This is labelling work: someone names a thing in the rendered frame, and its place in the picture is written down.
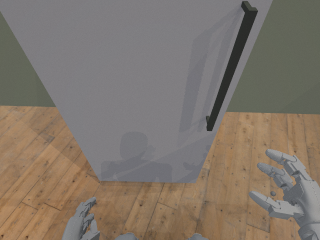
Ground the right robot hand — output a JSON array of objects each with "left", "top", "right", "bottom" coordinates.
[{"left": 248, "top": 149, "right": 320, "bottom": 228}]

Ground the left robot hand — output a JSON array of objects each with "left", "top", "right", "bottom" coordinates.
[{"left": 61, "top": 196, "right": 100, "bottom": 240}]

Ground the robot right forearm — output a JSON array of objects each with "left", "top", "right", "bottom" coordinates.
[{"left": 298, "top": 222, "right": 320, "bottom": 240}]

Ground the robot right shin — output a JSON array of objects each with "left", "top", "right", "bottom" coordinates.
[{"left": 192, "top": 233, "right": 202, "bottom": 237}]

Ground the handle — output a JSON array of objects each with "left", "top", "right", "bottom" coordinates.
[{"left": 206, "top": 1, "right": 258, "bottom": 131}]

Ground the fridge door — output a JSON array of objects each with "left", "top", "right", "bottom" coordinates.
[{"left": 0, "top": 0, "right": 273, "bottom": 183}]

